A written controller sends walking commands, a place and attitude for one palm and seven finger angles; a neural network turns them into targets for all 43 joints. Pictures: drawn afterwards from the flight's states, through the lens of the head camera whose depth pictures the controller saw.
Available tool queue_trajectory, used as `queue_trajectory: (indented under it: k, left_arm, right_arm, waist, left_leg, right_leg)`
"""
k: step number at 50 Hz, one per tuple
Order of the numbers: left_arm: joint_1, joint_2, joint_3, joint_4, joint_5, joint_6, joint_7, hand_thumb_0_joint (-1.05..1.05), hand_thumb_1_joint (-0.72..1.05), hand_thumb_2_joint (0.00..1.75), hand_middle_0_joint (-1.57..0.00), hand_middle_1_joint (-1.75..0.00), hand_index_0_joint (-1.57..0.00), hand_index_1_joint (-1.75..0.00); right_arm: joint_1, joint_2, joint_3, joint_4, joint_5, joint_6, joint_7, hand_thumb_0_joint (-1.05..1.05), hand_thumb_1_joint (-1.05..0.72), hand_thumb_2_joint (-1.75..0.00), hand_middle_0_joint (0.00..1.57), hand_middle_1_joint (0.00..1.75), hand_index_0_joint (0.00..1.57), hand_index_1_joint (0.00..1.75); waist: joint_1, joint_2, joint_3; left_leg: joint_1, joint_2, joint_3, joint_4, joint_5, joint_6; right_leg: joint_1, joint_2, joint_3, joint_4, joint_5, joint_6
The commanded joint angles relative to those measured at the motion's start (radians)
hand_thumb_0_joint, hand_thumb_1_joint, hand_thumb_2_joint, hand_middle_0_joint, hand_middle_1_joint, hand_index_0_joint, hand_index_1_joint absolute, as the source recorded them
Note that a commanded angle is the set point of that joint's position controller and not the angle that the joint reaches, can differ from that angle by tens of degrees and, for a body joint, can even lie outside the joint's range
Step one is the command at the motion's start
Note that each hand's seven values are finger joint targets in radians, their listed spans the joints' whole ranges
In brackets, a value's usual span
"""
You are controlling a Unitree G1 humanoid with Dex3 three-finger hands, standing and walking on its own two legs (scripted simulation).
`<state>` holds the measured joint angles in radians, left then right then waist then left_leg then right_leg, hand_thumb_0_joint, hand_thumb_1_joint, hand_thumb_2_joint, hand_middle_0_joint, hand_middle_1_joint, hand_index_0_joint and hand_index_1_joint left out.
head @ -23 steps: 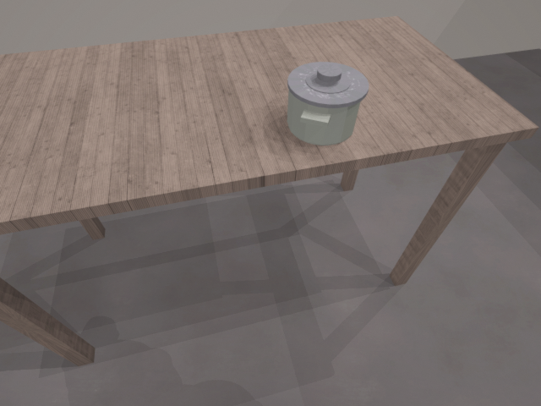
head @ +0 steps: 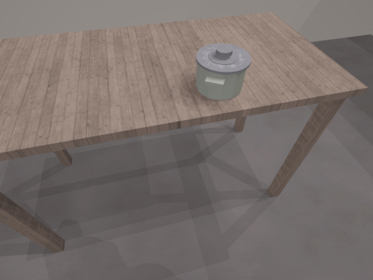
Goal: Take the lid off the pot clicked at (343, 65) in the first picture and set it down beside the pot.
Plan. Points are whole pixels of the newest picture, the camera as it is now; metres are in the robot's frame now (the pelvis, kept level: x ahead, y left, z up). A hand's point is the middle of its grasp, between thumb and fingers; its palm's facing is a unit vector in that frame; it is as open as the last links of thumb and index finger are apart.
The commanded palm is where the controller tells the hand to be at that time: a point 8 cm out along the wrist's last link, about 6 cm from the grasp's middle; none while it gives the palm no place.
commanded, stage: look at it before walking up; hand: left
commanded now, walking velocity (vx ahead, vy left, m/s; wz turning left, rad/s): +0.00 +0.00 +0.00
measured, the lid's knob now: (224, 50) +0.67 -0.06 +0.15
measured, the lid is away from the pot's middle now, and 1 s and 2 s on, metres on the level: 0.00 0.00 0.00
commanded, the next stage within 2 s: walk to a spot facing it in 0.18 s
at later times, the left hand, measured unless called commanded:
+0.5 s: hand out of the picture +0.00 +0.17 -0.18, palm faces +0.01 -0.98 -0.20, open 7.4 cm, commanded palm none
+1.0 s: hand out of the picture +0.10 +0.13 -0.15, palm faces -0.22 -0.94 -0.27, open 7.4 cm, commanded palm none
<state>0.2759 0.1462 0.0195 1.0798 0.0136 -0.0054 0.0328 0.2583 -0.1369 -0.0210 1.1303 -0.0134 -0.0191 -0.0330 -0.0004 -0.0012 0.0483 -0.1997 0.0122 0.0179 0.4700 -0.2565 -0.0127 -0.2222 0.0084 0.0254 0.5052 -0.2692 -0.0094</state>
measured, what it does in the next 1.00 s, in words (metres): lifts its left foot, turning right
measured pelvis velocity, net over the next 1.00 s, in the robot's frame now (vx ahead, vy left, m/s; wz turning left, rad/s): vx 0.01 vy -0.05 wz -0.36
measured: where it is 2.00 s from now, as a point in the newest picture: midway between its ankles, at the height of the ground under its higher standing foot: outside the picture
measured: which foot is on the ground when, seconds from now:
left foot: down 0.00-0.66, up 0.68-1.00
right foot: down 0.00-1.00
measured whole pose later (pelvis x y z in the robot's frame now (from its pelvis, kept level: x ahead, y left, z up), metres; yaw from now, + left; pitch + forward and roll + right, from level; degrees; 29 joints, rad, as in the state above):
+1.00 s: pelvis +0.01 -0.05 +0.01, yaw -21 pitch +2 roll +3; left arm 0.30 0.17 0.08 0.90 0.01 0.02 0.01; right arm 0.03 -0.23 -0.07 0.89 -0.02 0.04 -0.04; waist 0.05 0.01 0.10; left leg -0.50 0.02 -0.07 1.04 -0.38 -0.07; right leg -0.24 0.15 0.19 0.45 -0.20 -0.12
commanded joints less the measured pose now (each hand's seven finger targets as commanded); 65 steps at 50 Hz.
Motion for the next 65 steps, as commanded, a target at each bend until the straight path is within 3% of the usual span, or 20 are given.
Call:
queue_trajectory:
  k: [1, 11, 19, 24, 27, 29, 30, 31, 32, 33, 34, 35, 37, 41, 46, 50, 58, 62, 64, 65]
  left_arm:
    - [0.062, 0.108, 0.017, -0.029, 0.001, -0.017, 0.006, 0.0, 0.9, 0.9, -0.2, -0.3, -0.2, -0.3]
    - [0.071, 0.101, 0.02, -0.027, 0.001, -0.02, 0.006, 0.0, 0.9, 0.9, -0.2, -0.3, -0.2, -0.3]
    - [0.049, 0.12, 0.048, -0.066, 0.002, 0.006, -0.007, 0.0, 0.9, 0.9, -0.2, -0.3, -0.2, -0.3]
    - [0.041, 0.114, 0.07, -0.122, 0.006, 0.022, -0.023, 0.0, 0.9, 0.9, -0.2, -0.3, -0.2, -0.3]
    - [0.053, 0.099, 0.076, -0.14, 0.005, 0.023, -0.03, 0.0, 0.9, 0.9, -0.2, -0.3, -0.2, -0.3]
    - [0.06, 0.094, 0.08, -0.154, 0.003, 0.024, -0.034, 0.0, 0.9, 0.9, -0.2, -0.3, -0.2, -0.3]
    - [0.075, 0.097, 0.083, -0.155, 0.002, 0.022, -0.036, 0.0, 0.9, 0.9, -0.2, -0.3, -0.2, -0.3]
    - [0.119, 0.108, 0.088, -0.148, 0.003, 0.017, -0.037, 0.0, 0.9, 0.9, -0.2, -0.3, -0.2, -0.3]
    - [0.159, 0.17, 0.099, -0.142, 0.012, 0.011, -0.03, 0.0, 0.9, 0.9, -0.2, -0.3, -0.2, -0.3]
    - [0.184, 0.261, 0.117, -0.142, 0.015, 0.004, -0.016, 0.0, 0.9, 0.9, -0.2, -0.3, -0.2, -0.3]
    - [0.216, 0.241, 0.113, -0.141, -0.001, 0.005, -0.003, 0.0, 0.9, 0.9, -0.2, -0.3, -0.2, -0.3]
    - [0.166, 0.215, 0.108, -0.149, -0.003, 0.004, 0.002, 0.0, 0.9, 0.9, -0.2, -0.3, -0.2, -0.3]
    - [0.086, 0.191, 0.102, -0.186, -0.009, 0.005, 0.003, 0.0, 0.9, 0.9, -0.2, -0.3, -0.2, -0.3]
    - [0.093, 0.205, 0.106, -0.21, -0.006, 0.002, -0.002, 0.0, 0.9, 0.9, -0.2, -0.3, -0.2, -0.3]
    - [0.113, 0.213, 0.107, -0.225, -0.004, 0.006, -0.005, 0.0, 0.9, 0.9, -0.2, -0.3, -0.2, -0.3]
    - [0.112, 0.221, 0.107, -0.244, 0.0, 0.008, -0.004, 0.0, 0.9, 0.9, -0.2, -0.3, -0.2, -0.3]
    - [0.067, 0.259, 0.108, -0.293, 0.007, 0.014, -0.003, 0.0, 0.9, 0.9, -0.2, -0.3, -0.2, -0.3]
    - [0.026, 0.278, 0.109, -0.312, 0.01, 0.019, -0.002, 0.0, 0.9, 0.9, -0.2, -0.3, -0.2, -0.3]
    - [-0.021, 0.279, 0.109, -0.326, 0.005, 0.019, -0.004, 0.0, 0.9, 0.9, -0.2, -0.3, -0.2, -0.3]
    - [-0.041, 0.272, 0.105, -0.334, 0.001, 0.02, -0.007, 0.0, 0.9, 0.9, -0.2, -0.3, -0.2, -0.3]
  right_arm:
    - [0.073, -0.093, -0.014, -0.025, 0.004, -0.008, 0.0, 0.0, -0.9, -0.9, 0.2, 0.3, 0.2, 0.3]
    - [0.079, -0.084, -0.015, -0.018, 0.004, -0.01, -0.001, 0.0, -0.9, -0.9, 0.2, 0.3, 0.2, 0.3]
    - [0.064, -0.113, -0.04, -0.059, 0.0, 0.008, -0.007, 0.0, -0.9, -0.9, 0.2, 0.3, 0.2, 0.3]
    - [0.03, -0.171, -0.072, -0.13, -0.005, 0.017, -0.007, 0.0, -0.9, -0.9, 0.2, 0.3, 0.2, 0.3]
    - [0.008, -0.196, -0.086, -0.169, -0.006, 0.007, -0.007, 0.0, -0.9, -0.9, 0.2, 0.3, 0.2, 0.3]
    - [-0.025, -0.199, -0.09, -0.189, -0.012, 0.007, -0.006, 0.0, -0.9, -0.9, 0.2, 0.3, 0.2, 0.3]
    - [-0.04, -0.198, -0.089, -0.199, -0.013, 0.009, -0.005, 0.0, -0.9, -0.9, 0.2, 0.3, 0.2, 0.3]
    - [-0.064, -0.195, -0.088, -0.21, -0.011, 0.012, -0.004, 0.0, -0.9, -0.9, 0.2, 0.3, 0.2, 0.3]
    - [-0.072, -0.16, -0.085, -0.228, -0.004, 0.019, -0.001, 0.0, -0.9, -0.9, 0.2, 0.3, 0.2, 0.3]
    - [-0.09, -0.1, -0.071, -0.263, 0.0, 0.023, 0.001, 0.0, -0.9, -0.9, 0.2, 0.3, 0.2, 0.3]
    - [-0.13, -0.139, -0.07, -0.266, -0.005, 0.033, -0.006, 0.0, -0.9, -0.9, 0.2, 0.3, 0.2, 0.3]
    - [-0.112, -0.151, -0.073, -0.258, -0.003, 0.036, -0.005, 0.0, -0.9, -0.9, 0.2, 0.3, 0.2, 0.3]
    - [-0.077, -0.152, -0.074, -0.24, -0.001, 0.033, -0.003, 0.0, -0.9, -0.9, 0.2, 0.3, 0.2, 0.3]
    - [-0.145, -0.152, -0.067, -0.266, -0.001, 0.041, -0.004, 0.0, -0.9, -0.9, 0.2, 0.3, 0.2, 0.3]
    - [-0.207, -0.162, -0.063, -0.308, 0.001, 0.043, -0.006, 0.0, -0.9, -0.9, 0.2, 0.3, 0.2, 0.3]
    - [-0.247, -0.168, -0.059, -0.34, 0.004, 0.039, -0.006, 0.0, -0.9, -0.9, 0.2, 0.3, 0.2, 0.3]
    - [-0.265, -0.162, -0.055, -0.397, 0.013, 0.028, -0.003, 0.0, -0.9, -0.9, 0.2, 0.3, 0.2, 0.3]
    - [-0.211, -0.163, -0.058, -0.408, 0.021, 0.019, -0.004, 0.0, -0.9, -0.9, 0.2, 0.3, 0.2, 0.3]
    - [-0.125, -0.168, -0.061, -0.396, 0.024, 0.013, -0.007, 0.0, -0.9, -0.9, 0.2, 0.3, 0.2, 0.3]
    - [-0.068, -0.181, -0.064, -0.38, 0.024, 0.009, -0.008, 0.0, -0.9, -0.9, 0.2, 0.3, 0.2, 0.3]
  waist:
    - [-0.002, -0.017, 0.004]
    - [-0.002, 0.001, -0.003]
    - [-0.002, 0.028, 0.042]
    - [0.006, 0.101, 0.034]
    - [0.011, 0.159, -0.041]
    - [0.023, 0.16, -0.036]
    - [0.036, 0.146, -0.03]
    - [0.065, 0.085, -0.037]
    - [0.083, -0.14, -0.036]
    - [0.085, -0.381, -0.012]
    - [0.098, -0.296, -0.006]
    - [0.059, -0.269, -0.002]
    - [0.023, -0.115, -0.068]
    - [0.037, -0.06, -0.114]
    - [0.052, -0.092, -0.093]
    - [0.061, -0.092, -0.093]
    - [0.062, -0.092, -0.099]
    - [0.041, -0.116, -0.126]
    - [-0.004, -0.111, -0.154]
    - [-0.031, -0.091, -0.175]
  left_leg:
    - [0.024, 0.072, -0.075, -0.071, 0.12, 0.037]
    - [0.029, 0.071, -0.072, -0.064, 0.134, 0.034]
    - [0.01, 0.105, -0.06, -0.043, 0.007, 0.041]
    - [-0.011, 0.198, -0.128, -0.111, -0.167, 0.082]
    - [0.002, 0.302, -0.149, -0.132, -0.017, 0.141]
    - [0.007, 0.33, -0.102, -0.086, 0.122, 0.157]
    - [-0.014, 0.313, -0.054, -0.029, 0.177, 0.138]
    - [-0.051, 0.265, -0.002, 0.091, 0.181, 0.096]
    - [-0.162, 0.141, 0.09, 0.288, 0.029, 0.029]
    - [-0.408, 0.006, 0.106, 0.509, -0.343, -0.025]
    - [-0.42, 0.014, -0.038, 0.624, -0.337, -0.021]
    - [-0.435, 0.035, -0.073, 0.666, -0.272, -0.017]
    - [-0.401, 0.048, -0.069, 0.674, -0.185, -0.027]
    - [-0.401, 0.034, -0.073, 0.649, -0.136, -0.05]
    - [-0.424, 0.022, -0.091, 0.606, -0.12, -0.056]
    - [-0.412, 0.012, -0.103, 0.564, -0.134, -0.058]
    - [-0.3, -0.028, -0.106, 0.415, -0.163, -0.045]
    - [-0.211, -0.046, -0.115, 0.26, -0.163, -0.029]
    - [-0.076, -0.047, -0.12, 0.084, -0.07, -0.019]
    - [0.076, -0.018, -0.135, -0.039, 0.024, -0.008]
  right_leg:
    - [-0.047, -0.084, 0.088, -0.113, 0.118, -0.026]
    - [-0.047, -0.084, 0.089, -0.116, 0.128, -0.03]
    - [-0.143, -0.05, 0.13, -0.066, 0.058, -0.046]
    - [-0.222, 0.018, 0.094, 0.08, -0.018, -0.037]
    - [-0.191, 0.026, 0.014, 0.287, -0.095, -0.015]
    - [-0.194, -0.007, -0.005, 0.304, -0.168, -0.007]
    - [-0.151, -0.016, -0.008, 0.243, -0.144, -0.007]
    - [-0.078, -0.017, 0.028, 0.106, -0.046, -0.015]
    - [-0.005, -0.093, 0.218, -0.056, 0.157, -0.048]
    - [0.101, -0.304, 0.556, -0.176, 0.38, -0.125]
    - [0.095, -0.29, 0.58, -0.201, 0.488, -0.118]
    - [0.104, -0.249, 0.517, -0.184, 0.513, -0.102]
    - [0.15, -0.196, 0.429, -0.112, 0.561, -0.126]
    - [0.205, -0.171, 0.413, -0.118, 0.553, -0.152]
    - [0.228, -0.15, 0.452, -0.122, 0.574, -0.148]
    - [0.231, -0.148, 0.501, -0.107, 0.629, -0.179]
    - [0.172, -0.13, 0.578, -0.086, 0.655, -0.2]
    - [0.158, -0.115, 0.607, -0.06, 0.675, -0.183]
    - [0.094, -0.08, 0.586, -0.016, 0.621, -0.141]
    - [-0.003, -0.035, 0.541, 0.042, 0.505, -0.1]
